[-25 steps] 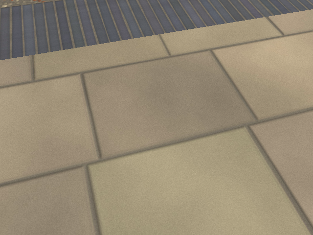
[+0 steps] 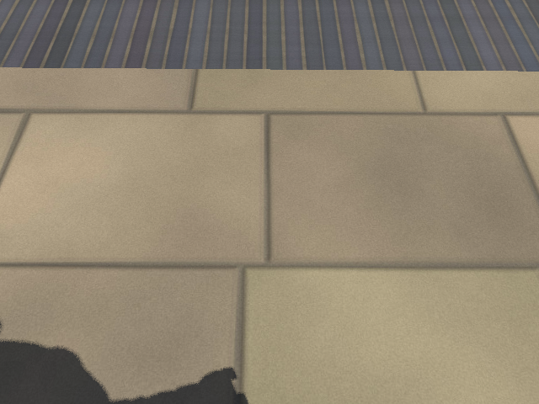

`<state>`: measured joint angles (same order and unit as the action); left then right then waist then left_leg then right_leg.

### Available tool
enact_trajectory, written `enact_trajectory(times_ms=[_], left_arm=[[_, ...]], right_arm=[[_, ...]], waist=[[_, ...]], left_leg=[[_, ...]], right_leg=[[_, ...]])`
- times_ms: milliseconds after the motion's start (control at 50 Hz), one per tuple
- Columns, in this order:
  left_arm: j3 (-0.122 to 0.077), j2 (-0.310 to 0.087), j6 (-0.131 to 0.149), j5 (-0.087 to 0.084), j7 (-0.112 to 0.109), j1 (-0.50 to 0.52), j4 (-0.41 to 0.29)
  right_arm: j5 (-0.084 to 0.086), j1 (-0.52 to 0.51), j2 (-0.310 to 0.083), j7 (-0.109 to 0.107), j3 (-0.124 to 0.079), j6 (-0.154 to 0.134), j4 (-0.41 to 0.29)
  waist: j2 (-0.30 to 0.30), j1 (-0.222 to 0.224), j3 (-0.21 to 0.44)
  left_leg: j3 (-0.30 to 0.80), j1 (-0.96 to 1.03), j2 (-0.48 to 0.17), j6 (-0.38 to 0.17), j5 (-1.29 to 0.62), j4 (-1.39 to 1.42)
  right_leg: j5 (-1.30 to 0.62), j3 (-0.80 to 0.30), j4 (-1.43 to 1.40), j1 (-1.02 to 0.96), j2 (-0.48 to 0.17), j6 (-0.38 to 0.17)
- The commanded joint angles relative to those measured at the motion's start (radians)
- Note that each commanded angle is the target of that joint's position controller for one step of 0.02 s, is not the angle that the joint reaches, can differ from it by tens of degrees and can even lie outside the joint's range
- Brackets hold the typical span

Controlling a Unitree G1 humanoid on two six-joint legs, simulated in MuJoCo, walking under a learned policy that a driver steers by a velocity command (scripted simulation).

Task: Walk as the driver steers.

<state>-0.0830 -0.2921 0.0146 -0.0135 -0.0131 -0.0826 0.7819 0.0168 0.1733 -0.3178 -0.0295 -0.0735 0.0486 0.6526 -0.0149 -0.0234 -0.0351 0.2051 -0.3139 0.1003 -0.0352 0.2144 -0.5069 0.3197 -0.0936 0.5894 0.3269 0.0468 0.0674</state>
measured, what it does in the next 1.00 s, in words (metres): steps on the spot: right foot, then left foot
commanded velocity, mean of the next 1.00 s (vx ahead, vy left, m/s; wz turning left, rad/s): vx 0.00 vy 0.00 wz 0.20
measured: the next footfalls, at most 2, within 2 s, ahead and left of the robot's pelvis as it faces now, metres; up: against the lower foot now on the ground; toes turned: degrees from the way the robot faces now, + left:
right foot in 0.04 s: +0.05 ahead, -0.13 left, +0.00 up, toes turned +7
left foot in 0.40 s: +0.01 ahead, +0.13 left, +0.00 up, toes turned +6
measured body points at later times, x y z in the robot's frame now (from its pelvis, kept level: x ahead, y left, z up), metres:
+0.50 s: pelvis +0.00 +0.02 +0.00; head +0.02 +0.03 +0.45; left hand +0.07 +0.30 -0.13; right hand +0.19 -0.22 -0.10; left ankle -0.02 +0.13 -0.74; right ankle +0.01 -0.13 -0.74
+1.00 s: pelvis +0.00 +0.03 +0.00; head +0.01 +0.03 +0.45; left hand +0.02 +0.32 -0.14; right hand +0.16 -0.21 -0.12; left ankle -0.02 +0.13 -0.74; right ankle +0.01 -0.13 -0.74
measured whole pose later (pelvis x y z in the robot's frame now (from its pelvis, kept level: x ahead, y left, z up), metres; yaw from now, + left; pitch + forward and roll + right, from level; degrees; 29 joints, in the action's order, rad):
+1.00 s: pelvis +0.00 +0.03 +0.00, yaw +9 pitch -1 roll +0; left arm -0.03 -0.28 0.00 0.00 -0.03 -0.18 1.02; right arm -0.01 0.20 -0.26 -0.02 -0.04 0.01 0.82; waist 0.00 0.02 -0.03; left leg 0.04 -0.17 0.03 -0.02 0.27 -0.47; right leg 0.26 0.00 0.44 0.15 -0.07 0.07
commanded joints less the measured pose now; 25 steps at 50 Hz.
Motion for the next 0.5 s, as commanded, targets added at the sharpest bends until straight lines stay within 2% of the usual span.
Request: enact_trajectory(times_ms=[20,40,60,80,100,120,140,180,220,280,340,380,400,420,440,460,480,500], left_arm=[[-0.035,-0.122,0.025,0.003,0.009,-0.076,-0.037],[-0.048,-0.184,0.020,0.020,0.004,-0.095,-0.041],[-0.058,-0.254,0.007,0.042,0.000,-0.063,-0.045],[-0.046,-0.199,0.011,0.051,-0.002,-0.042,-0.066],[-0.028,-0.143,0.012,0.043,-0.008,0.008,-0.084],[-0.021,-0.117,0.009,0.031,-0.011,0.043,-0.087],[-0.015,-0.107,0.009,0.016,-0.013,0.044,-0.087],[-0.010,-0.114,0.001,0.015,-0.018,0.009,-0.072],[-0.011,-0.122,-0.006,0.020,-0.020,-0.030,-0.061],[-0.015,-0.150,-0.014,0.015,-0.013,-0.019,-0.057],[-0.016,-0.173,-0.020,0.004,-0.001,-0.037,-0.039],[-0.004,-0.157,-0.020,-0.011,0.002,-0.033,-0.025],[0.007,-0.131,-0.011,-0.009,0.005,-0.081,-0.003],[0.026,-0.083,0.002,0.029,0.014,-0.104,-0.008],[0.040,-0.033,0.013,0.038,0.017,-0.131,-0.010],[0.034,-0.083,0.009,0.039,0.009,-0.071,-0.007],[0.031,-0.100,0.007,0.035,0.009,-0.044,-0.006],[0.030,-0.104,0.003,0.031,0.004,-0.039,0.007]], right_arm=[[0.015,-0.048,-0.150,-0.008,-0.041,-0.001,-0.081],[0.005,-0.008,-0.102,-0.007,-0.029,-0.001,-0.083],[0.009,0.039,-0.088,-0.004,-0.029,-0.009,-0.103],[-0.011,0.045,-0.179,-0.003,-0.055,-0.018,-0.089],[-0.002,0.054,-0.216,0.001,-0.073,-0.016,-0.068],[-0.003,0.063,-0.194,-0.002,-0.072,-0.007,-0.046],[-0.008,0.063,-0.166,-0.005,-0.066,0.001,-0.041],[-0.001,0.042,-0.112,-0.001,-0.048,0.004,-0.053],[0.003,0.000,-0.087,-0.002,-0.035,-0.001,-0.073],[-0.010,-0.025,-0.054,0.004,-0.012,-0.004,-0.087],[-0.006,-0.008,-0.069,0.009,-0.011,-0.004,-0.076],[-0.009,0.056,-0.065,0.012,-0.013,-0.006,-0.041],[-0.015,0.055,-0.091,0.010,-0.016,-0.006,-0.044],[-0.022,0.074,-0.151,-0.001,-0.024,-0.005,-0.055],[-0.038,0.000,-0.153,0.001,-0.015,-0.004,-0.059],[-0.039,-0.039,-0.081,0.013,-0.001,-0.016,-0.071],[-0.044,-0.044,-0.058,0.020,0.007,-0.026,-0.057],[-0.047,-0.034,-0.073,0.023,0.004,-0.033,-0.049]], waist=[[-0.123,0.054,0.139],[0.025,0.030,0.168],[0.283,-0.024,0.116],[0.235,0.002,0.110],[0.166,-0.013,0.093],[0.137,-0.022,0.071],[0.137,-0.010,0.060],[0.146,0.010,0.052],[0.167,0.039,0.069],[0.194,0.053,0.095],[0.205,0.058,0.094],[0.177,0.016,0.083],[0.136,0.020,0.088],[-0.021,0.044,0.150],[-0.194,0.099,0.148],[-0.133,0.056,0.128],[-0.117,0.054,0.110],[-0.118,0.040,0.093]], left_leg=[[0.282,0.108,-0.192,-0.109,-0.238,0.032],[0.186,-0.013,-0.112,-0.053,0.015,-0.121],[-0.014,-0.236,0.061,0.011,0.396,-0.292],[-0.029,-0.265,-0.013,0.061,0.438,-0.534],[-0.029,-0.260,-0.039,0.076,0.367,-0.624],[-0.038,-0.258,-0.043,0.094,0.309,-0.660],[-0.038,-0.281,-0.039,0.108,0.261,-0.694],[-0.071,-0.270,-0.032,0.126,0.226,-0.673],[-0.095,-0.267,-0.046,0.136,0.216,-0.557],[-0.145,-0.133,-0.093,0.135,0.229,-0.337],[-0.201,-0.004,-0.089,0.121,0.172,-0.138],[-0.227,0.141,-0.074,0.079,-0.035,0.129],[-0.172,0.247,-0.107,0.048,-0.154,0.199],[0.003,0.378,-0.259,0.005,-0.433,0.167],[0.071,0.279,-0.358,-0.107,-0.465,0.124],[0.054,0.203,-0.316,-0.131,-0.292,0.138],[0.017,0.192,-0.262,-0.092,-0.169,0.141],[-0.006,0.172,-0.225,-0.062,-0.107,0.144]], right_leg=[[-0.199,0.003,-0.254,-0.136,-0.040,-0.040],[-0.284,-0.144,-0.276,-0.264,-0.218,-0.106],[-0.499,-0.371,-0.290,-0.289,-0.398,-0.269],[-0.515,-0.411,-0.292,-0.229,-0.480,-0.363],[-0.478,-0.307,-0.279,-0.201,-0.419,-0.336],[-0.422,-0.216,-0.268,-0.188,-0.341,-0.288],[-0.413,-0.172,-0.262,-0.200,-0.309,-0.270],[-0.486,-0.101,-0.264,-0.203,-0.275,-0.282],[-0.510,-0.082,-0.256,-0.270,-0.276,-0.296],[-0.524,-0.052,-0.244,-0.261,-0.283,-0.296],[-0.537,-0.058,-0.223,-0.229,-0.291,-0.294],[-0.492,-0.040,-0.179,-0.178,-0.267,-0.250],[-0.410,-0.027,-0.163,-0.115,-0.245,-0.187],[-0.223,0.041,-0.052,-0.031,-0.180,-0.104],[0.023,0.098,-0.082,-0.022,-0.114,-0.041],[-0.008,0.087,-0.105,-0.090,-0.118,-0.014],[-0.089,0.091,-0.126,-0.103,-0.113,-0.009],[-0.128,0.098,-0.127,-0.115,-0.109,-0.007]])
Velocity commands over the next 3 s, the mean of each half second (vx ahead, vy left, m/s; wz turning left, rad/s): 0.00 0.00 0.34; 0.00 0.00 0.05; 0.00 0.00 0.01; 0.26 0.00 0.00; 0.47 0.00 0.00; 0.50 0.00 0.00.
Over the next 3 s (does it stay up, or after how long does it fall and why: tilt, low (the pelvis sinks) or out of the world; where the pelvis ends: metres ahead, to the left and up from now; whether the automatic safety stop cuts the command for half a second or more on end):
stays up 0.68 0.04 0.01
